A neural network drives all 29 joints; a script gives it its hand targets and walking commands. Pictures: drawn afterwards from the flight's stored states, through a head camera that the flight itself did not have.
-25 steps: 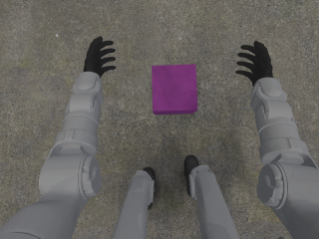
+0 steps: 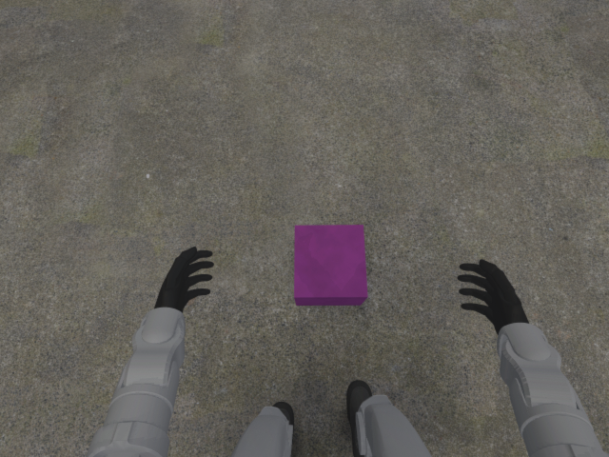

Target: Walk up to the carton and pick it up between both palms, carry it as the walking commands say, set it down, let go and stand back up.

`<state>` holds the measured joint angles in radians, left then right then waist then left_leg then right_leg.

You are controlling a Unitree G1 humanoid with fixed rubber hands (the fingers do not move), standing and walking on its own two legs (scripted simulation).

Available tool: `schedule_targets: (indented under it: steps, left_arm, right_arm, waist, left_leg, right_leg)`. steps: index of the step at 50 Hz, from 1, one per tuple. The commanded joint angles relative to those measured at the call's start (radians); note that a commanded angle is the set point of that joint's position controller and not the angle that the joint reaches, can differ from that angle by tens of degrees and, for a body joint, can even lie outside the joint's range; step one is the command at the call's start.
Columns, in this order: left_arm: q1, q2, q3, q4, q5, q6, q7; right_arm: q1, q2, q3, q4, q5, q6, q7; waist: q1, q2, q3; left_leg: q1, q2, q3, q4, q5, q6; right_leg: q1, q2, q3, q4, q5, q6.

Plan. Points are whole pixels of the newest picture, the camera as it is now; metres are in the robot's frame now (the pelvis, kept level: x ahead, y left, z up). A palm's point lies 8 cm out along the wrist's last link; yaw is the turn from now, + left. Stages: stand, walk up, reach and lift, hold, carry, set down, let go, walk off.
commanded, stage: let go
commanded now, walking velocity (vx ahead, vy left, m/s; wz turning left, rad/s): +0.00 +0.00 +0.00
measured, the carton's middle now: (328, 266) +0.49 -0.03 -0.66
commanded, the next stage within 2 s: stand in 0.70 s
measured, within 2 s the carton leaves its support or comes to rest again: neither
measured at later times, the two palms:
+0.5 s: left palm (126, 389) +0.20 +0.23 -0.04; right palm (537, 403) +0.19 -0.22 -0.03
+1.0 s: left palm (106, 421) +0.16 +0.27 -0.08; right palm (555, 439) +0.15 -0.25 -0.06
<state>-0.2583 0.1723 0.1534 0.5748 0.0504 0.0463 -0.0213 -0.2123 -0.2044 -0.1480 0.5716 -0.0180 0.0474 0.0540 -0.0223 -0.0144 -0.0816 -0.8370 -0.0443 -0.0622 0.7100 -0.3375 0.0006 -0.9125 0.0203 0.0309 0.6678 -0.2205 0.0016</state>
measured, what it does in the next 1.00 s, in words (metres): shifts its weight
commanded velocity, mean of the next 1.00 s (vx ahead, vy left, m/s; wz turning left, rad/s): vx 0.00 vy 0.00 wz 0.00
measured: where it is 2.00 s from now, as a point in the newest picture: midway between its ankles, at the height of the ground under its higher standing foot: (320, 447)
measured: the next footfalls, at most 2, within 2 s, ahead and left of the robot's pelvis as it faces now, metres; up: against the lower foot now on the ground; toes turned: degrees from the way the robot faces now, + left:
none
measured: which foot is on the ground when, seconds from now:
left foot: down 0.00-1.00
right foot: down 0.00-1.00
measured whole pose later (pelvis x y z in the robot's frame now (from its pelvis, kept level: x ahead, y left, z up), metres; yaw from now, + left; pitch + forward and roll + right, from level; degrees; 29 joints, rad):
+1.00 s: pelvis +0.06 +0.02 +0.03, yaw -3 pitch +2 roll -1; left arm 0.29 0.25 0.07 0.76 0.02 -0.04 0.01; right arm 0.30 -0.27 -0.03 0.67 -0.03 -0.04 -0.03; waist -0.01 0.01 -0.03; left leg -0.15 -0.02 -0.02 0.53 -0.42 0.03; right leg -0.26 0.04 0.08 0.53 -0.31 0.01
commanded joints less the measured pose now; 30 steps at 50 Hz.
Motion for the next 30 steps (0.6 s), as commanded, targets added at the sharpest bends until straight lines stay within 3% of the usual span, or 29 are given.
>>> schedule_targets:
  steps: [1,13,24,30]
  left_arm:
    - [0.039,0.066,-0.015,-0.076,-0.012,-0.038,-0.014]
    - [0.392,0.093,-0.08,-0.176,-0.025,-0.048,-0.027]
    - [0.434,0.084,-0.09,-0.233,-0.022,0.048,-0.039]
    - [0.435,0.088,-0.09,-0.236,-0.019,0.072,-0.033]
  right_arm:
    - [0.07,-0.061,0.011,-0.066,0.015,-0.037,0.003]
    - [0.4,-0.094,0.064,-0.221,0.019,-0.049,-0.005]
    - [0.426,-0.093,0.075,-0.23,0.021,0.053,0.022]
    - [0.414,-0.104,0.064,-0.253,0.009,0.087,0.011]
  waist:
    - [0.005,0.035,-0.361]
    - [0.009,0.002,-0.118]
    - [0.003,0.071,0.126]
    - [0.007,0.061,0.152]
  left_leg:
    - [0.21,0.0,0.027,-0.168,0.219,-0.022]
    - [0.525,0.007,0.011,-0.326,0.342,-0.017]
    - [0.549,0.019,0.032,-0.38,0.22,-0.024]
    - [0.578,0.023,0.023,-0.374,0.241,-0.021]
  right_leg:
    - [0.56,0.007,0.003,-0.064,0.241,0.02]
    - [0.893,0.022,-0.014,-0.224,0.351,0.024]
    - [0.969,0.052,-0.028,-0.261,0.202,0.019]
    - [0.993,0.055,-0.02,-0.242,0.208,0.015]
